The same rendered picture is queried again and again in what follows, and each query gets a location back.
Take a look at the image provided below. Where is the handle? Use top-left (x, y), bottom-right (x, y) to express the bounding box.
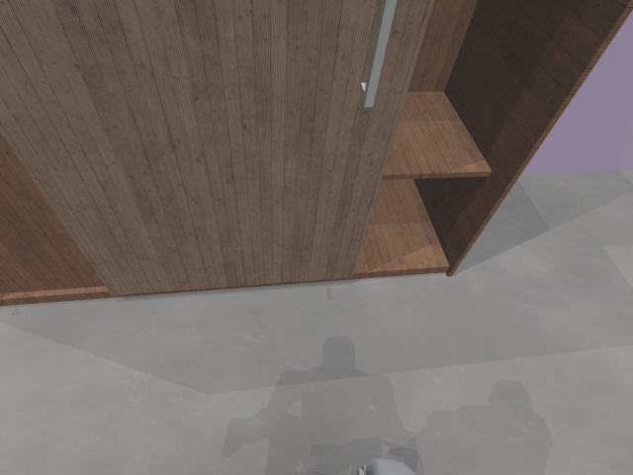
top-left (360, 0), bottom-right (397, 108)

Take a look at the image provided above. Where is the wardrobe door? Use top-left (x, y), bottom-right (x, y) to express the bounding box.
top-left (0, 0), bottom-right (434, 295)
top-left (0, 134), bottom-right (105, 293)

